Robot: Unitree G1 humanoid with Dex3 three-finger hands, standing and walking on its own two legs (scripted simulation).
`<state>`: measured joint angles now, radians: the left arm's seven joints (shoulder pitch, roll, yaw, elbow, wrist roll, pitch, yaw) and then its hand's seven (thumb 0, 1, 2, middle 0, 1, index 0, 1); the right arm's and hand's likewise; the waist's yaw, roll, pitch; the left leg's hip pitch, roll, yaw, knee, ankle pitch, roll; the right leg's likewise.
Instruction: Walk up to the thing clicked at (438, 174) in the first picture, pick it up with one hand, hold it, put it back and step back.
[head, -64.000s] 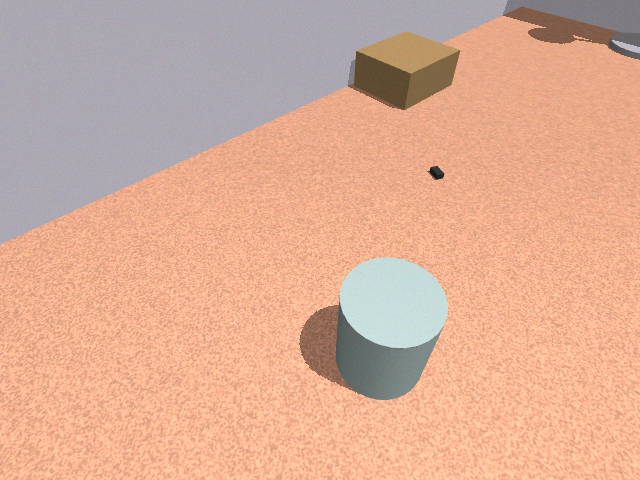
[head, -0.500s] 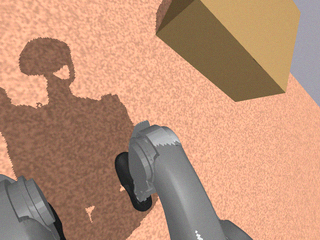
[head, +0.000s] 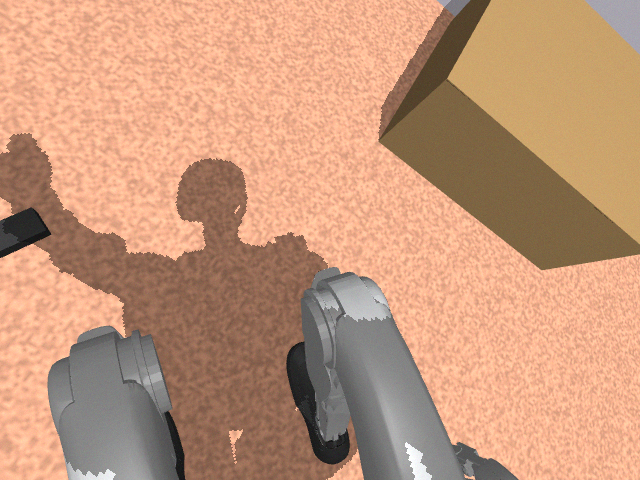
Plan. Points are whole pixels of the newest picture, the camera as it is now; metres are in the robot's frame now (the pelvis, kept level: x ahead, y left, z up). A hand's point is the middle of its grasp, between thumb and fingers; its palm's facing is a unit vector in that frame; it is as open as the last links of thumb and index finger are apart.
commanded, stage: withdraw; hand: left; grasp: from above
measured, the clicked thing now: (16, 232) +0.47 +0.32 -0.32
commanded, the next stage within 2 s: home in 0.48 s
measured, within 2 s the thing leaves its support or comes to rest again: neither
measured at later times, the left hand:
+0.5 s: hand out of the picture +0.46 +0.32 -0.16, palm faces -0.44 -0.09 -0.90, open 13.1 cm
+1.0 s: hand out of the picture +0.37 +0.31 -0.03, palm faces -0.31 -0.46 -0.83, open 8.8 cm
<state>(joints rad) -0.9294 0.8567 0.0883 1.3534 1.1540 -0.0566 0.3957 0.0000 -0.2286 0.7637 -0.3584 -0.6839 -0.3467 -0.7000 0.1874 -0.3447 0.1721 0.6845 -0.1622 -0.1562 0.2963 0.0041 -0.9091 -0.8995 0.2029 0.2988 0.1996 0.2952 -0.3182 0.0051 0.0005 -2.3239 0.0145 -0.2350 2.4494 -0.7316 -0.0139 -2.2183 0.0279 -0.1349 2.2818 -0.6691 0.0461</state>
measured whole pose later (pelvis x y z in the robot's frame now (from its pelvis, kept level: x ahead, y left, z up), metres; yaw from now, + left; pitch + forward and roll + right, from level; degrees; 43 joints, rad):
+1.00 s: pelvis +0.00 -0.01 +0.09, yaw +8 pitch +36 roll -7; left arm -0.57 0.55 0.03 0.80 0.73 0.06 0.07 0.00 0.58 0.87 -0.21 -0.38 -0.22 -0.39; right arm 0.17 -0.29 -0.01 0.61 -0.03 0.04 0.10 0.01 -0.90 -0.89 0.20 0.30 0.20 0.29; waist -0.12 0.06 -0.19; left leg -2.07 0.02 -0.11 2.12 -0.69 0.00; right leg -2.01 -0.01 -0.04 2.05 -0.66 0.04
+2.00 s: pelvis +0.08 +0.01 +0.38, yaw +14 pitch +11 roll -3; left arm 0.53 0.22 0.03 -0.14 -0.06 0.46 0.03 0.01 0.90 0.90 -0.20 -0.30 -0.20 -0.30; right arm 0.30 -0.21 0.03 0.51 0.02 -0.20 -0.18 0.01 -0.90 -0.89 0.20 0.30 0.20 0.29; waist -0.05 0.06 -0.20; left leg -0.70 0.03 -0.06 1.00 -0.49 -0.01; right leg -0.64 -0.01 -0.05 0.93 -0.47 0.02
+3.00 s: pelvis +0.08 +0.00 +0.38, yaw +14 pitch +10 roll -2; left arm 0.50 0.22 0.03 -0.12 -0.05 0.46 0.01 0.01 0.91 0.90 -0.20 -0.30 -0.20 -0.30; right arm 0.28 -0.22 0.03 0.54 0.01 -0.25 -0.18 0.02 -0.90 -0.89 0.21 0.30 0.20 0.30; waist -0.03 0.04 -0.16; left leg -0.69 0.03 -0.06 1.01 -0.49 -0.02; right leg -0.64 -0.01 -0.06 0.94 -0.47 0.02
